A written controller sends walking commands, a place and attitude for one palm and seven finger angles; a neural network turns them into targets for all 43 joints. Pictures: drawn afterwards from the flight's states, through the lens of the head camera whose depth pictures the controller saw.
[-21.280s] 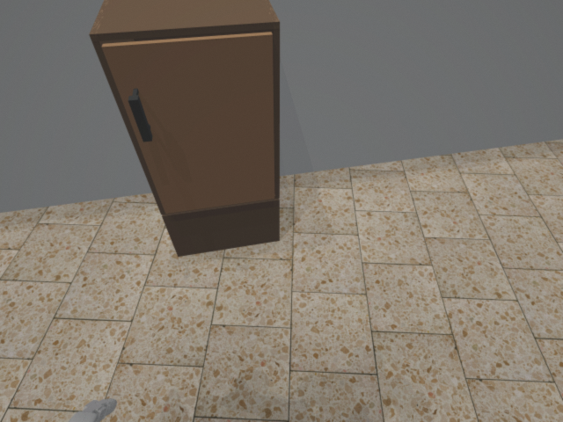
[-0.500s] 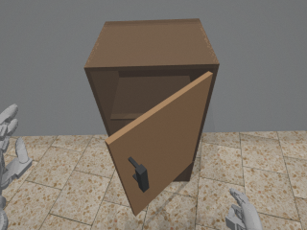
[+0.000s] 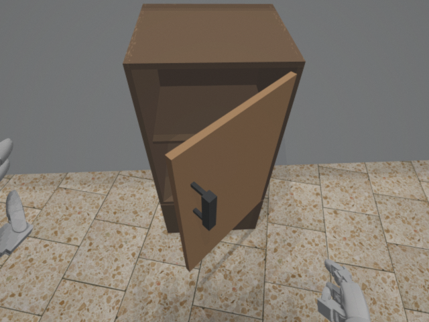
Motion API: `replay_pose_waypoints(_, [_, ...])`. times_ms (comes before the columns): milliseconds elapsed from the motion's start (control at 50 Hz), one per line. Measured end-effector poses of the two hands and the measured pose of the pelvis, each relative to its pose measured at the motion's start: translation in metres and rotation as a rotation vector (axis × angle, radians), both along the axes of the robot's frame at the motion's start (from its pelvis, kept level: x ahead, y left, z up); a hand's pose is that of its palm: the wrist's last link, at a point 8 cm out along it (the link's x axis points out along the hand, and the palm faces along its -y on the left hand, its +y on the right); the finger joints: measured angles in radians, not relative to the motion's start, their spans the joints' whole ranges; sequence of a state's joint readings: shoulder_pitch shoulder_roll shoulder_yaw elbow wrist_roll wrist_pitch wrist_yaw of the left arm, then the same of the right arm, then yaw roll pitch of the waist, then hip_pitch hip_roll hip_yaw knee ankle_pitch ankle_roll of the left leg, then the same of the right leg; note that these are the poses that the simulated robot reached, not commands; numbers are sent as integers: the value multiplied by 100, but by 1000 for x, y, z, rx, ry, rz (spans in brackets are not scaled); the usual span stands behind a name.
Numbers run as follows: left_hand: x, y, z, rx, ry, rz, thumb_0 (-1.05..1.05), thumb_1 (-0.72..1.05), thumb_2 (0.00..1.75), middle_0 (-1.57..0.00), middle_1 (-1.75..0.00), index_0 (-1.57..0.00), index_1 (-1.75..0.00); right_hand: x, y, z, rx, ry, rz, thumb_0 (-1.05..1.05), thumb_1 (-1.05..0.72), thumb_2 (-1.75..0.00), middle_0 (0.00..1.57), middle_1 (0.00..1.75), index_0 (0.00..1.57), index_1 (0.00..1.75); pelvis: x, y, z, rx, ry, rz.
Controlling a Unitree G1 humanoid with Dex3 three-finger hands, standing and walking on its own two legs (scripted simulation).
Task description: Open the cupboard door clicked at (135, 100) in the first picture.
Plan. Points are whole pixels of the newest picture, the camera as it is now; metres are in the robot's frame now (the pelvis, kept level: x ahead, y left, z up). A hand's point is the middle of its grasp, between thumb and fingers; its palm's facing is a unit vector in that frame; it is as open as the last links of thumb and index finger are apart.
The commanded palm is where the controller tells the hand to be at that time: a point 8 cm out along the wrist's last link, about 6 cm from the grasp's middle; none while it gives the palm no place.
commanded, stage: step back with the hand held close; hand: left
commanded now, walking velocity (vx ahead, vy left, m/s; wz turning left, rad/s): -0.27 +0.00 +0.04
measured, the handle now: (202, 205) +0.36 +0.05 -0.04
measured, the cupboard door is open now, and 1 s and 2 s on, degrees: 42 42 42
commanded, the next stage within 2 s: stop stepping back and stand still in 0.38 s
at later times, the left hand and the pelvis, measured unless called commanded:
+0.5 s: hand out of the picture +0.08 +0.28 +0.17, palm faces +0.48 -0.74 -0.47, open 7.4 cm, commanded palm +0.01 +0.31 +0.18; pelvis -0.11 +0.00 +0.00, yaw +4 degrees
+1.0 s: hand out of the picture +0.04 +0.22 +0.17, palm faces +0.39 -0.81 -0.43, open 7.4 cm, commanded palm -0.04 +0.26 +0.18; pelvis -0.20 -0.03 -0.01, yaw -4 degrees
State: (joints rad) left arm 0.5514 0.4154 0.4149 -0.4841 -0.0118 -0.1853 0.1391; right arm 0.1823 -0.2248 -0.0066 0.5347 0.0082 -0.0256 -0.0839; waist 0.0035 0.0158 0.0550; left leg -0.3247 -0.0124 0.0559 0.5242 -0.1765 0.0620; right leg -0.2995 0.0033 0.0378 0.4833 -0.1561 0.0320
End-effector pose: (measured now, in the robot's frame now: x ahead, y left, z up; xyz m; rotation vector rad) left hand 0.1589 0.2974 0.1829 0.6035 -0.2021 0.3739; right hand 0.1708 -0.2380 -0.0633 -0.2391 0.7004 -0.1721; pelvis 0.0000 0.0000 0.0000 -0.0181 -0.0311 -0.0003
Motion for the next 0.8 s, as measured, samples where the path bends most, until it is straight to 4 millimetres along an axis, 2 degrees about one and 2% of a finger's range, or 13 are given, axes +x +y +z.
replay_pose_waypoints(100, [-28,3,-3,11,-39,31,2,89,89,-21,-30,-22,-30,-20,9,-9,-7,15,50,1,-91,-90,20,30,20,30,-21,-1,-6,-8,-12,49])
replay_pose_waypoints(200, [-64,1,9,61,-113,71,2,89,89,-21,-30,-22,-30,-32,14,-20,-1,36,114,1,-90,-90,20,30,20,30,-40,-8,-12,-9,-9,111])
replay_pose_waypoints(280, [-89,-1,12,51,-123,72,2,89,89,-21,-30,-22,-30,-42,15,-21,9,39,125,1,-90,-90,20,30,21,30,-57,-8,-12,-5,-7,100])
replay_pose_waypoints(360, [-101,5,6,12,-129,50,2,89,89,-21,-30,-22,-30,-56,16,-15,-16,35,111,1,-91,-90,20,30,20,30,-72,0,-11,2,13,87])
replay_pose_waypoints(420, [-106,13,-1,4,-129,43,2,89,89,-21,-30,-22,-30,-69,19,-12,-42,15,108,1,-91,-90,20,30,20,30,-93,4,-12,-6,9,92])
replay_pose_waypoints(500, [-119,19,3,7,-110,40,2,89,89,-21,-30,-22,-30,-95,26,-4,-15,2,96,1,-91,-90,20,30,20,30,-114,2,-4,-38,21,67])
replay_pose_waypoints(560, [-132,11,10,-6,-126,12,2,89,89,-21,-30,-22,-30,-117,27,2,7,-2,85,1,-91,-90,20,30,20,30,-127,-1,0,-47,41,31])
replay_pose_waypoints(660, [-150,-14,16,-34,-125,-40,2,89,89,-21,-30,-21,-30,-153,20,4,27,2,74,1,-90,-90,20,30,20,30,-151,-13,5,-35,79,19])
replay_pose_waypoints(740, [-163,-35,12,6,-86,-88,2,89,89,-21,-30,-21,-30,-181,2,-12,32,12,65,1,-90,-90,20,30,21,30,-179,-23,-6,8,88,-27])
replay_pose_waypoints(800, [-169,-39,15,6,-69,-115,2,89,89,-21,-30,-22,-30,-209,-14,-17,30,71,5,1,-90,-90,20,30,21,30,-181,-24,-2,8,70,-43])
